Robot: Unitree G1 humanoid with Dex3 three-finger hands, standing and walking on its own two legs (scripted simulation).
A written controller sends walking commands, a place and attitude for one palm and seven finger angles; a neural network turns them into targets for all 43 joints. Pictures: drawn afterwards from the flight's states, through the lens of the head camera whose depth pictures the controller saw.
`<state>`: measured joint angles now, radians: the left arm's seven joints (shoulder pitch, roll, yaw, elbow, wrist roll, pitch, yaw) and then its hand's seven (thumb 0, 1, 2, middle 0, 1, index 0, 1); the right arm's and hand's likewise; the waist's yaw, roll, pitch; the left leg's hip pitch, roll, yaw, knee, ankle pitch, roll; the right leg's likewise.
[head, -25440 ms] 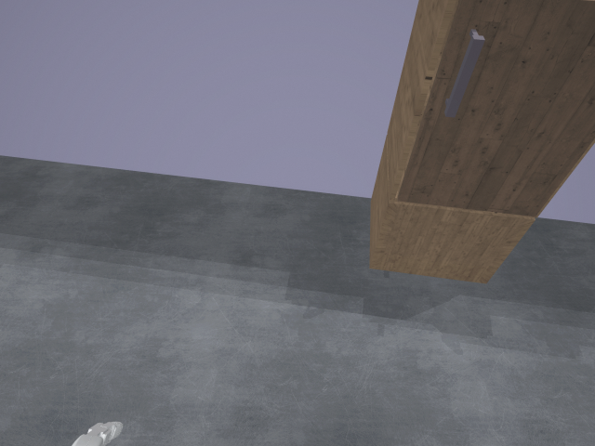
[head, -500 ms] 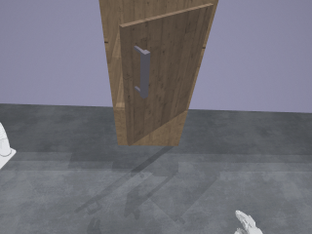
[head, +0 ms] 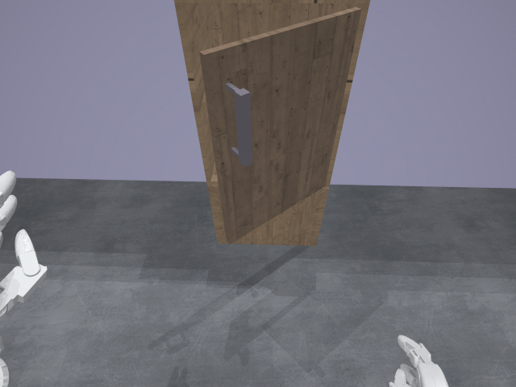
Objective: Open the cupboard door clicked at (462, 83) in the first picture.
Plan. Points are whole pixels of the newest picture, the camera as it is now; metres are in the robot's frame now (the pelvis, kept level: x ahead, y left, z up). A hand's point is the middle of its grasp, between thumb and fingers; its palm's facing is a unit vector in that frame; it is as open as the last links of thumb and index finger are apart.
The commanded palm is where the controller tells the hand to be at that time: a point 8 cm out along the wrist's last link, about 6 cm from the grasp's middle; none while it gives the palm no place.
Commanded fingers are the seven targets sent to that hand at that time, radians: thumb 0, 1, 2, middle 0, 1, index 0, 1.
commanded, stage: stop stepping back and stand still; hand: left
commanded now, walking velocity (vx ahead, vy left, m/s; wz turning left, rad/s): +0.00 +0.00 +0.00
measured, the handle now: (238, 126) +0.60 +0.09 +0.10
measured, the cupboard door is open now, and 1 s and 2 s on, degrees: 39 39 39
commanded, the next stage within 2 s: let the arm hang, fingers relaxed in 0.12 s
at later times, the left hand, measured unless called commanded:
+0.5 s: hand out of the picture +0.04 +0.23 -0.16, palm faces -0.02 -0.97 -0.25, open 7.4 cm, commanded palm none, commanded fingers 0.00 0.90 0.90 -0.20 -0.30 -0.20 -0.30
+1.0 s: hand out of the picture -0.12 +0.22 -0.17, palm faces +0.08 -0.97 -0.24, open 7.4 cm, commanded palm none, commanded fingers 0.00 0.90 0.90 -0.20 -0.30 -0.20 -0.30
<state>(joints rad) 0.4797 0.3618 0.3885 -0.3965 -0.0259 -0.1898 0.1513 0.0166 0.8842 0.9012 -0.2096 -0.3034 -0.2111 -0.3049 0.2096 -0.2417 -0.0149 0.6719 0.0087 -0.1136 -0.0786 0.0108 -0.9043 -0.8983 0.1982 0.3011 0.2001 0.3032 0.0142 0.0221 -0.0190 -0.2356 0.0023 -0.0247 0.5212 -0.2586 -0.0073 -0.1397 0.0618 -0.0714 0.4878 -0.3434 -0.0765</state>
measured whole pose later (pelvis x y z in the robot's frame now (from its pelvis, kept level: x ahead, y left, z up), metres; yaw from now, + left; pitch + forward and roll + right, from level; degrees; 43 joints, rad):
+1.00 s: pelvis -0.05 +0.04 +0.00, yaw +2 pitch -2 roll -1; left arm 0.38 0.17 0.02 1.16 0.02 0.02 0.03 0.01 0.91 0.90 -0.20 -0.30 -0.20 -0.30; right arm 0.29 -0.15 0.00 1.11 -0.02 0.03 -0.02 0.01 -0.92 -0.90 0.20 0.30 0.20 0.30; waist 0.00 0.04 0.02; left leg -0.28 -0.05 -0.04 0.49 -0.17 0.04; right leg -0.18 0.01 -0.10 0.47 -0.26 -0.03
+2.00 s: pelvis +0.00 +0.01 +0.01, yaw +2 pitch -1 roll +1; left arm 0.30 0.12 0.01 1.15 0.01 -0.01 0.04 0.01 0.90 0.90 -0.20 -0.30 -0.20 -0.30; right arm 0.25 -0.15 0.01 1.16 -0.02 0.00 -0.04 0.00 -0.92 -0.90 0.19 0.30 0.20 0.30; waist 0.00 0.00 0.05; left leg -0.18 -0.03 -0.05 0.42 -0.22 0.00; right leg -0.08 0.03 -0.10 0.39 -0.30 -0.06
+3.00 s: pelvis -0.02 -0.03 +0.00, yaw -26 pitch +1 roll +2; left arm 0.20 0.19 0.06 0.93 0.03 0.03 0.01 0.01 0.90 0.90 -0.20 -0.30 -0.20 -0.30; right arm 0.10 -0.24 -0.07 0.92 -0.01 0.06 -0.01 0.00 -0.91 -0.90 0.19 0.30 0.20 0.30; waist 0.01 0.01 0.12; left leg -0.50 0.05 0.01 1.10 -0.41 -0.07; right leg -0.29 0.04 0.07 0.52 -0.24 -0.05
